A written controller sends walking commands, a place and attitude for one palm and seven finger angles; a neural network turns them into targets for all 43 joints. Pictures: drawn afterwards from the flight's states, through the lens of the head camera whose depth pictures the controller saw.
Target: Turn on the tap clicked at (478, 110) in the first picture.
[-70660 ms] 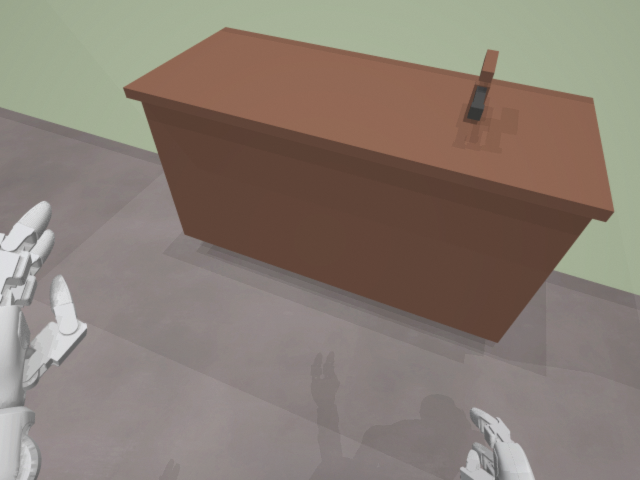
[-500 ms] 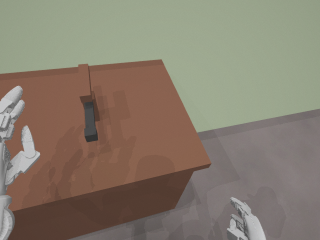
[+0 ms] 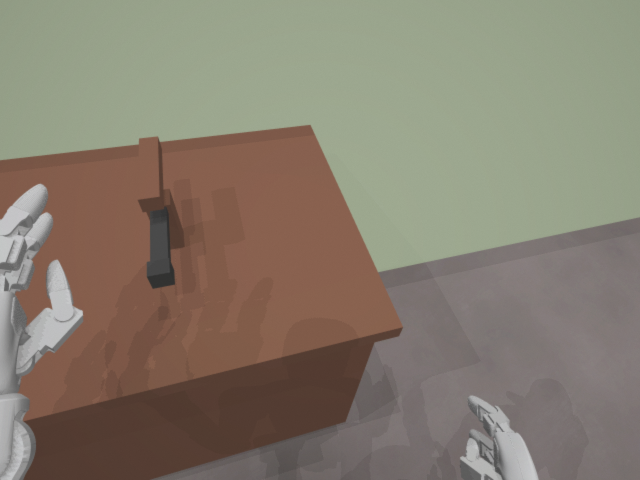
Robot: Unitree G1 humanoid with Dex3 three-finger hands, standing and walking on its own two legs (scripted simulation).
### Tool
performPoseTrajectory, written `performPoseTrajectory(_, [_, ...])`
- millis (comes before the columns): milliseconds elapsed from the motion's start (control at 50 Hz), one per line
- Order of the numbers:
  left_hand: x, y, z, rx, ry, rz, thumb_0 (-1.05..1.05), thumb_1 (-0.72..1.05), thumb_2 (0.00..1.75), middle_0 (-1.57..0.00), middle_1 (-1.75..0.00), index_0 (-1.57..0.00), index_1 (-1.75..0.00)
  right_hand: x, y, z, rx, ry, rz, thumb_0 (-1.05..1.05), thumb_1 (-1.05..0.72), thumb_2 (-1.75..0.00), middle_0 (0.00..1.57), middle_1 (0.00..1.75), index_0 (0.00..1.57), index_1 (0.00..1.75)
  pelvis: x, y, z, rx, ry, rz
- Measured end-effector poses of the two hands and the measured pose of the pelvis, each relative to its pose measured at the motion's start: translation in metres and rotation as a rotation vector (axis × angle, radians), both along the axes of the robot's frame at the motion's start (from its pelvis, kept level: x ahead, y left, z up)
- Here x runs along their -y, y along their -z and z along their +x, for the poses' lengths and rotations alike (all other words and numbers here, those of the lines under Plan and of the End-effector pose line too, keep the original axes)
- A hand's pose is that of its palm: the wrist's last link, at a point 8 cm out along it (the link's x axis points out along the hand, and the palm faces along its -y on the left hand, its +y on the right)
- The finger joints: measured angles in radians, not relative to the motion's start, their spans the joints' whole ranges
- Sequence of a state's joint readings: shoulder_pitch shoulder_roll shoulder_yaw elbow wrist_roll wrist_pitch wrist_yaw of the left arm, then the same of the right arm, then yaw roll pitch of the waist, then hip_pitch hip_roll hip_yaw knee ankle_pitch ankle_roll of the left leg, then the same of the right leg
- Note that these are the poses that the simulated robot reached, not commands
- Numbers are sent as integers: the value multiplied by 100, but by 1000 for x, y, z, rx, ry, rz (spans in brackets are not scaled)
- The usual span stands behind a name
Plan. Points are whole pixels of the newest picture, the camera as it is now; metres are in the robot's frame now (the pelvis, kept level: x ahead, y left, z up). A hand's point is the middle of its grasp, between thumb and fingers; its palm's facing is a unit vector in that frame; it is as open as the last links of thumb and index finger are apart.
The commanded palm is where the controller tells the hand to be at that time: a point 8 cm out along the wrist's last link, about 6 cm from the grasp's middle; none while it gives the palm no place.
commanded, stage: shuffle to correct the standing spot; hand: left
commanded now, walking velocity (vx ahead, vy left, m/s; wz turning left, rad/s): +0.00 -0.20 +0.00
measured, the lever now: (161, 273) +0.34 +0.24 +0.04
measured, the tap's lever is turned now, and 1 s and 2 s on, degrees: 0 0 0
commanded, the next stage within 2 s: none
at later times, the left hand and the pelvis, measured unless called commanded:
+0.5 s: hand (155, 309) +0.23 +0.18 +0.15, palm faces +0.32 -0.87 -0.38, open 7.4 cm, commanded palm +0.17 +0.22 +0.17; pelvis +0.01 -0.06 -0.01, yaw -1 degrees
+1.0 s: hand (165, 313) +0.23 +0.17 +0.16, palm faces +0.32 -0.87 -0.38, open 7.4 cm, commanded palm +0.17 +0.21 +0.17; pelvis +0.01 -0.07 -0.01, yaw +0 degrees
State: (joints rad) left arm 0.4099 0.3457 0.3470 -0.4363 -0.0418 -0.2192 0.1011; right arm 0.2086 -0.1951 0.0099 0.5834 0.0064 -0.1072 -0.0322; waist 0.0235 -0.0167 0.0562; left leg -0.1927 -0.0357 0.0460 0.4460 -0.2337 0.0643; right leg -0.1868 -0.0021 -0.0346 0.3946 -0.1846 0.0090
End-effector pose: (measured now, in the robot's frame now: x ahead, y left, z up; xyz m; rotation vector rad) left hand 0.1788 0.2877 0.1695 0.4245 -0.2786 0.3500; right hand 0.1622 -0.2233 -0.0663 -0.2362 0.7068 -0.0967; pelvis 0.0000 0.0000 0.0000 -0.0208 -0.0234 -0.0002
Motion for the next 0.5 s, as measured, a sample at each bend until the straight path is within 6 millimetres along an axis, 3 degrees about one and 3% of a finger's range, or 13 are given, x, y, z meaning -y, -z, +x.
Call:
performPoseTrajectory(200, [26,-2,12,-9,35,2,1,89,89,-21,-30,-20,-30,21,-2,6,2,13,16,1,-90,-90,20,30,20,30,22,1,4,-12,8,2])
performPoseTrajectory(500, [62,1,16,-56,50,8,1,89,89,-21,-30,-21,-30,70,9,2,-34,62,-9,1,-90,-90,20,30,20,30,55,6,9,-31,11,2])
